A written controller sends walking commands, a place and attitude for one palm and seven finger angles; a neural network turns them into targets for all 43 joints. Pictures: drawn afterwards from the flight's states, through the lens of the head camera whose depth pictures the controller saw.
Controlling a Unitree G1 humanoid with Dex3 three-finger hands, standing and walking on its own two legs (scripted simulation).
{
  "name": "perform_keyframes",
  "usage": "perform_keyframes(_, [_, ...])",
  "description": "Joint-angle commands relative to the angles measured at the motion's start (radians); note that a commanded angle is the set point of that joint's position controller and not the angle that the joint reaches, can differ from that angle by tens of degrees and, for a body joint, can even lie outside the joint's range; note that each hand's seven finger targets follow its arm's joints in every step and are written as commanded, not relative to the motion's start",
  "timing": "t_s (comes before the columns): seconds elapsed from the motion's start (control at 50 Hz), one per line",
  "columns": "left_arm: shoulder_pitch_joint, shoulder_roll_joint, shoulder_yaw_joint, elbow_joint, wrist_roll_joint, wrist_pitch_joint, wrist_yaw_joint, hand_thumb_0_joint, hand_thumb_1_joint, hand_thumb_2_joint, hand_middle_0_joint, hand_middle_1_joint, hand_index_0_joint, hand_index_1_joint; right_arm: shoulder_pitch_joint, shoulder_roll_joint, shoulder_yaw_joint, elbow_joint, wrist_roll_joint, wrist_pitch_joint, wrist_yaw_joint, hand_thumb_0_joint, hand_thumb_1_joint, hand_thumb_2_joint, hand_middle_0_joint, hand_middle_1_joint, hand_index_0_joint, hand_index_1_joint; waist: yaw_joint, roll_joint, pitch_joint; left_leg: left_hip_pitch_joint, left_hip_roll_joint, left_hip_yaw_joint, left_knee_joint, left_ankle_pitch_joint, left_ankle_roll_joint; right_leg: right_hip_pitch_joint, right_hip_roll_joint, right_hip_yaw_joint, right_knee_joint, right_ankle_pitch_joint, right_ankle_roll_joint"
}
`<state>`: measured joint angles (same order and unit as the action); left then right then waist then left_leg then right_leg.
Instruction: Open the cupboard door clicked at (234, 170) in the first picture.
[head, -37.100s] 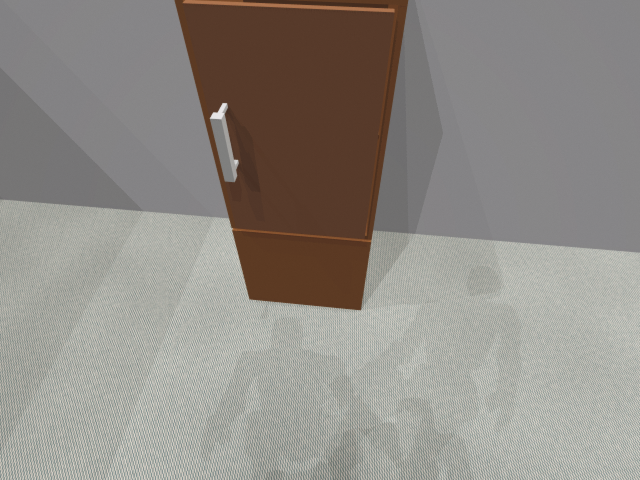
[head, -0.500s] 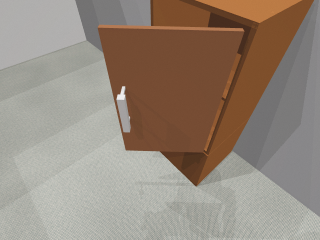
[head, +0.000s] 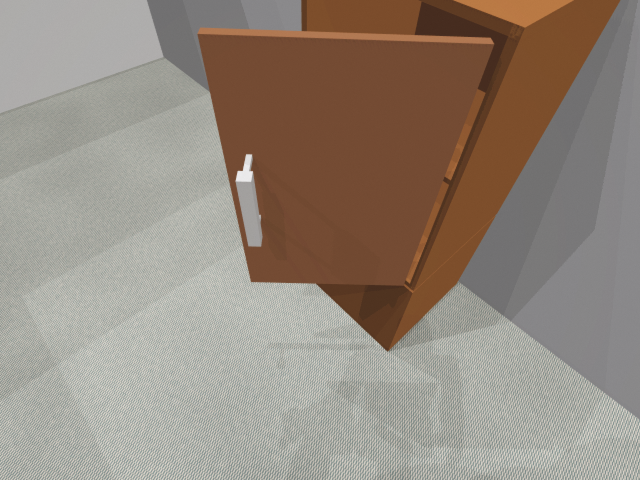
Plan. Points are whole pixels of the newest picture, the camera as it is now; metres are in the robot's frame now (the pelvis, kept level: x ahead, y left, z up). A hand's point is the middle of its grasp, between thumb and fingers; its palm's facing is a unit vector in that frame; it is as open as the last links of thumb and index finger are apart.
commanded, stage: come to a stop and stand still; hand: left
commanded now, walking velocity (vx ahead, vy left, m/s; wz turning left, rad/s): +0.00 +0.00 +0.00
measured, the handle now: (252, 202) +0.55 +0.14 -0.03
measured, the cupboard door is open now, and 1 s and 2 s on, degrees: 47 47 47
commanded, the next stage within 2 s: look again from close up in 0.58 s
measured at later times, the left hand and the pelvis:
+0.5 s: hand out of the picture -0.06 +0.10 -0.18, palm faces +0.07 -0.99 -0.13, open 7.4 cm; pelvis -0.03 -0.04 +0.00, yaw +1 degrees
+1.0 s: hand out of the picture -0.03 +0.18 -0.19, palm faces +0.05 -0.98 -0.17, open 7.4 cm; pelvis -0.04 +0.01 -0.01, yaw +2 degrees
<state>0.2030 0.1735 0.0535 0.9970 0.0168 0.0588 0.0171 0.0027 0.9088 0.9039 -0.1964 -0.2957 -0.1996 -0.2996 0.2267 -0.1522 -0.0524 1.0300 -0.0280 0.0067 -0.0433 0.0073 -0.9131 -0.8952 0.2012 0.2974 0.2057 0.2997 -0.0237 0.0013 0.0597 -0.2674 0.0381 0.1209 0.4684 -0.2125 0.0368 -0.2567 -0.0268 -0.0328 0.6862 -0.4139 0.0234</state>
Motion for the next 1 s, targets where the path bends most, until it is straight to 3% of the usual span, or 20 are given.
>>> perform_keyframes(0.0, [0.134,0.060,-0.002,0.002,0.004,-0.042,0.010,0.000,0.900,0.900,-0.200,-0.300,-0.200,-0.300,0.079,-0.128,-0.024,-0.005,0.013,-0.007,0.002,0.000,-0.900,-0.900,0.200,0.300,0.200,0.300,0.025,0.038,-0.110,0.067,0.142,-0.163,-0.023,0.236,0.023,0.156,-0.050,0.036,-0.375,0.280,-0.028])
perform_keyframes(0.02, [0.125,0.100,-0.001,0.010,0.005,-0.049,0.016,0.000,0.900,0.900,-0.200,-0.300,-0.200,-0.300,0.071,-0.085,-0.013,-0.013,0.020,-0.007,0.007,0.000,-0.900,-0.900,0.200,0.300,0.200,0.300,0.011,-0.083,-0.079,-0.009,0.070,-0.090,0.009,0.081,-0.024,0.159,-0.153,0.135,-0.375,0.373,-0.071])
perform_keyframes(0.04, [0.100,0.117,-0.007,0.007,0.000,-0.052,0.018,0.000,0.900,0.900,-0.200,-0.300,-0.200,-0.300,0.057,-0.055,0.000,-0.017,0.019,-0.002,0.014,0.000,-0.900,-0.900,0.200,0.300,0.200,0.300,0.000,-0.094,-0.048,0.000,0.035,-0.069,-0.014,-0.032,-0.044,0.079,-0.215,0.155,-0.376,0.346,-0.104])
perform_keyframes(0.08, [0.082,0.099,-0.017,0.022,0.001,-0.064,0.018,0.000,0.900,0.900,-0.200,-0.300,-0.200,-0.300,0.041,-0.051,0.010,0.002,0.009,0.008,0.016,0.000,-0.900,-0.900,0.200,0.300,0.200,0.300,-0.001,-0.161,-0.043,0.059,0.034,-0.066,-0.018,-0.009,-0.048,0.018,-0.169,0.147,-0.380,0.325,-0.106])
perform_keyframes(0.14, [0.099,0.073,-0.031,0.041,-0.005,-0.066,0.018,0.000,0.900,0.900,-0.200,-0.300,-0.200,-0.300,0.068,-0.069,0.016,0.047,0.012,-0.001,0.017,0.000,-0.900,-0.900,0.200,0.300,0.200,0.300,-0.002,-0.060,-0.017,0.125,0.069,-0.087,-0.065,0.099,-0.040,-0.018,-0.110,0.095,-0.371,0.252,-0.065])
perform_keyframes(0.18, [0.129,0.068,-0.033,0.059,-0.005,-0.066,0.018,0.000,0.900,0.900,-0.200,-0.300,-0.200,-0.300,0.067,-0.072,0.018,0.066,0.015,-0.002,0.016,0.000,-0.900,-0.900,0.200,0.300,0.200,0.300,0.009,-0.038,0.013,0.115,0.077,-0.092,-0.075,0.095,-0.038,-0.012,-0.095,0.092,-0.392,0.207,-0.055])
perform_keyframes(0.26, [0.157,0.053,-0.036,0.080,-0.008,-0.066,0.020,0.000,0.900,0.900,-0.200,-0.300,-0.200,-0.300,0.084,-0.061,0.024,0.091,0.014,0.004,0.016,0.000,-0.900,-0.900,0.200,0.300,0.200,0.300,0.010,-0.023,0.073,0.097,0.068,-0.094,-0.095,0.024,-0.042,-0.058,-0.090,0.100,-0.429,0.072,-0.056])
perform_keyframes(0.4, [0.203,0.029,-0.035,0.095,-0.007,-0.071,0.024,0.000,0.900,0.900,-0.200,-0.300,-0.200,-0.300,0.122,-0.034,0.026,0.110,0.014,0.004,0.014,0.000,-0.900,-0.900,0.200,0.300,0.200,0.300,0.011,-0.033,0.073,0.085,0.066,-0.089,-0.084,0.024,-0.044,-0.059,-0.086,0.102,-0.439,0.053,-0.060])
perform_keyframes(0.64, [0.256,-0.009,-0.033,0.105,-0.006,-0.075,0.027,0.000,0.900,0.900,-0.200,-0.300,-0.200,-0.300,0.151,-0.012,0.026,0.113,0.014,-0.009,0.007,0.000,-0.900,-0.900,0.200,0.300,0.200,0.300,0.023,-0.004,0.041,0.072,0.073,-0.097,-0.082,0.071,-0.037,-0.020,-0.078,0.084,-0.390,0.152,-0.061])
perform_keyframes(0.66, [0.298,0.041,-0.042,0.124,0.017,-0.105,0.057,0.000,0.900,0.900,-0.200,-0.300,-0.200,-0.300,0.010,-0.059,0.032,0.031,0.018,-0.031,0.022,0.000,-0.900,-0.900,0.200,0.300,0.200,0.300,0.068,-0.009,0.092,-0.039,0.063,-0.086,0.151,0.049,-0.059,-0.040,-0.140,0.179,-0.399,0.575,-0.031])
perform_keyframes(0.68, [0.260,0.078,-0.030,0.092,0.017,-0.121,0.058,0.000,0.900,0.900,-0.200,-0.300,-0.200,-0.300,0.060,-0.019,0.038,-0.015,0.015,-0.030,0.020,0.000,-0.900,-0.900,0.200,0.300,0.200,0.300,-0.004,-0.046,0.033,-0.027,0.041,-0.091,0.122,-0.011,-0.056,0.051,-0.208,0.159,-0.349,0.960,-0.044])
perform_keyframes(0.7, [0.250,0.065,-0.034,0.078,0.012,-0.126,0.056,0.000,0.900,0.900,-0.200,-0.300,-0.200,-0.300,0.143,0.003,0.039,0.000,0.016,-0.041,0.020,0.000,-0.900,-0.900,0.200,0.300,0.200,0.300,-0.014,-0.102,-0.104,0.012,0.034,-0.089,0.075,-0.014,-0.036,0.149,-0.181,0.095,-0.250,0.959,-0.071])
perform_keyframes(0.72, [0.249,0.051,-0.036,0.070,0.004,-0.129,0.053,0.000,0.900,0.900,-0.200,-0.300,-0.200,-0.300,0.154,-0.016,0.035,0.004,0.018,-0.049,0.017,0.000,-0.900,-0.900,0.200,0.300,0.200,0.300,-0.002,-0.132,-0.174,0.032,0.027,-0.105,0.063,0.085,-0.028,0.204,-0.142,0.072,-0.205,0.946,-0.072])
perform_keyframes(0.74, [0.247,0.046,-0.036,0.062,0.000,-0.124,0.051,0.000,0.900,0.900,-0.200,-0.300,-0.200,-0.300,0.154,-0.037,0.032,0.003,0.020,-0.050,0.014,0.000,-0.900,-0.900,0.200,0.300,0.200,0.300,0.005,-0.112,-0.184,0.048,0.041,-0.112,0.054,0.143,-0.019,0.190,-0.127,0.068,-0.199,0.828,-0.071])
perform_keyframes(0.76, [0.240,0.042,-0.039,0.054,-0.001,-0.114,0.048,0.000,0.900,0.900,-0.200,-0.300,-0.200,-0.300,0.136,-0.042,0.033,0.006,0.022,-0.047,0.013,0.000,-0.900,-0.900,0.200,0.300,0.200,0.300,0.011,-0.059,-0.145,0.057,0.048,-0.115,0.048,0.168,-0.017,0.139,-0.116,0.060,-0.208,0.676,-0.070])
perform_keyframes(0.78, [0.232,0.038,-0.041,0.047,0.003,-0.103,0.046,0.000,0.900,0.900,-0.200,-0.300,-0.200,-0.300,0.122,-0.042,0.034,0.002,0.019,-0.045,0.012,0.000,-0.900,-0.900,0.200,0.300,0.200,0.300,0.017,0.020,-0.062,0.042,0.057,-0.121,0.037,0.193,-0.013,0.074,-0.099,0.058,-0.225,0.531,-0.070])
perform_keyframes(0.82, [0.219,0.042,-0.040,0.035,0.005,-0.086,0.042,0.000,0.900,0.900,-0.200,-0.300,-0.200,-0.300,0.110,-0.062,0.032,-0.014,0.016,-0.034,0.015,0.000,-0.900,-0.900,0.200,0.300,0.200,0.300,0.022,0.026,0.030,-0.028,0.067,-0.160,-0.006,0.106,-0.003,0.011,-0.065,0.048,-0.255,0.222,-0.067])
perform_keyframes(0.86, [0.215,0.042,-0.040,0.023,0.007,-0.077,0.037,0.000,0.900,0.900,-0.200,-0.300,-0.200,-0.300,0.093,-0.080,0.024,-0.035,0.013,-0.027,0.019,0.000,-0.900,-0.900,0.200,0.300,0.200,0.300,0.023,0.016,0.080,-0.077,0.060,-0.183,-0.051,-0.063,-0.001,-0.035,-0.055,0.053,-0.281,0.057,-0.069])
perform_keyframes(0.9, [0.206,0.054,-0.039,0.010,0.009,-0.072,0.035,0.000,0.900,0.900,-0.200,-0.300,-0.200,-0.300,0.097,-0.092,0.022,-0.046,0.009,-0.023,0.022,0.000,-0.900,-0.900,0.200,0.300,0.200,0.300,0.018,0.020,0.072,-0.086,0.059,-0.201,-0.080,-0.138,0.001,-0.033,-0.052,0.045,-0.274,0.029,-0.067])
perform_keyframes(0.98, [0.213,0.066,-0.036,-0.017,0.012,-0.062,0.030,0.000,0.900,0.900,-0.200,-0.300,-0.200,-0.300,0.072,-0.127,0.012,-0.072,0.006,-0.019,0.025,0.000,-0.900,-0.900,0.200,0.300,0.200,0.300,0.032,0.060,0.054,-0.132,0.081,-0.257,-0.167,-0.288,0.015,-0.002,-0.035,0.012,-0.243,0.034,-0.058])
